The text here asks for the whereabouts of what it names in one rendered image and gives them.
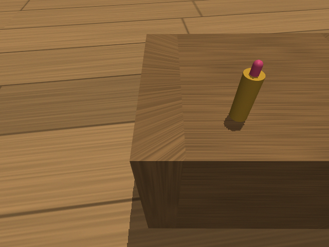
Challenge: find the bottle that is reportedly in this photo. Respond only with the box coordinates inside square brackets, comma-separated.
[229, 60, 266, 122]

